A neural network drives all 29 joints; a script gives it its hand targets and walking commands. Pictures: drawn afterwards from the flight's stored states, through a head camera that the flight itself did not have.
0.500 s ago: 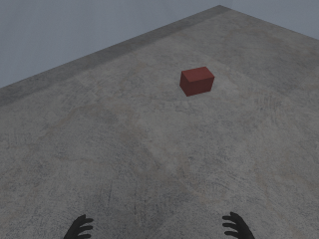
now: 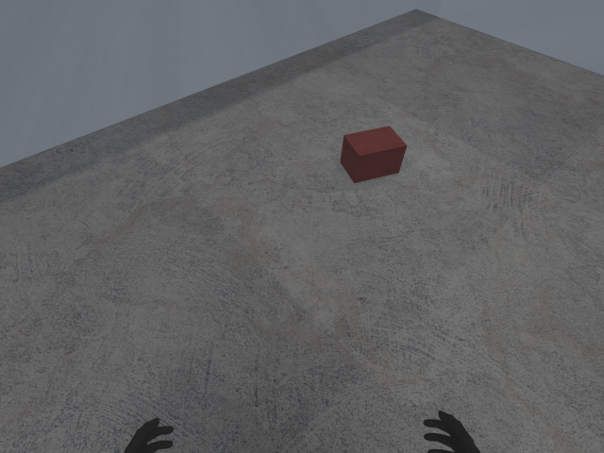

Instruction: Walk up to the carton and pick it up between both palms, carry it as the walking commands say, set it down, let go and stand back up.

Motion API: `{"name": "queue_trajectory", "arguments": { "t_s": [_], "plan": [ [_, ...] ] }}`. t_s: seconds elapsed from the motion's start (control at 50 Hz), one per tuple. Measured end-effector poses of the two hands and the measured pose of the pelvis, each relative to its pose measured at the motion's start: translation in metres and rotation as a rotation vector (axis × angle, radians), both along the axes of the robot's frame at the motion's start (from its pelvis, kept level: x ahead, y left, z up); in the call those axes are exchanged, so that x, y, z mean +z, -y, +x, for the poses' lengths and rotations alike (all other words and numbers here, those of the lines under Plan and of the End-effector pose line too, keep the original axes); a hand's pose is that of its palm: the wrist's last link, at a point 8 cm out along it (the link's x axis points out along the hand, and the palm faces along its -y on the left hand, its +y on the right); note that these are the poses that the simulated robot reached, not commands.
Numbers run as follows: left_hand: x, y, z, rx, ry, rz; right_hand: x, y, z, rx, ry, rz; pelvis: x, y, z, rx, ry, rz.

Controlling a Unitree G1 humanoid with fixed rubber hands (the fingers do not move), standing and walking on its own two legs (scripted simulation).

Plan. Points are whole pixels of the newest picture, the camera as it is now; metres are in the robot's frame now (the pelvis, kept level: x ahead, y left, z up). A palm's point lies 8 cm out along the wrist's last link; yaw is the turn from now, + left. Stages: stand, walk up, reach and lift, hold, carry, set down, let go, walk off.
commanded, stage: stand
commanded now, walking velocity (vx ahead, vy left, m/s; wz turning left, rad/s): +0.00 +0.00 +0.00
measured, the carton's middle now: (372, 154) +1.53 -0.41 -0.68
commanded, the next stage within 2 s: walk up in 0.34 s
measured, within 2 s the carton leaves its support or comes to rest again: neither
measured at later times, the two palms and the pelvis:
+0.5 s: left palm out of the picture +0.09 +0.23 -0.11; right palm out of the picture +0.10 -0.23 -0.11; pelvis +0.00 +0.00 +0.00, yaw +0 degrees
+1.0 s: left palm (183, 429) +0.18 +0.17 -0.10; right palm (538, 420) +0.18 -0.35 -0.11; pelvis +0.12 -0.09 +0.00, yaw -12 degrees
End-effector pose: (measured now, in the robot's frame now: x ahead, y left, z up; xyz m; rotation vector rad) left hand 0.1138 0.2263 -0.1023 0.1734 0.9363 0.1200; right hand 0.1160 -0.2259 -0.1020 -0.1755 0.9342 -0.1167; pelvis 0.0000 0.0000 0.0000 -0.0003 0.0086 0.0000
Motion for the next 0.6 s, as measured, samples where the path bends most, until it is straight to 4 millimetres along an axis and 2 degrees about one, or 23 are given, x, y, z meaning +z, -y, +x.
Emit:
{"name": "queue_trajectory", "arguments": {
  "t_s": [0.52, 0.6],
  "plan": [
    [-0.006, -0.003, -0.021, 0.035, -0.07, 0.002, -0.006, 0.003, -0.021, -0.034, -0.069, -0.002, 0.004, 0.0, 0.0, 0.0, 0.006, 0.0],
    [-0.005, -0.002, -0.019, -0.043, -0.089, 0.011, -0.002, 0.016, -0.029, -0.044, -0.039, -0.031, 0.003, 0.004, 0.006, -0.052, 0.001, 0.008]
  ]
}}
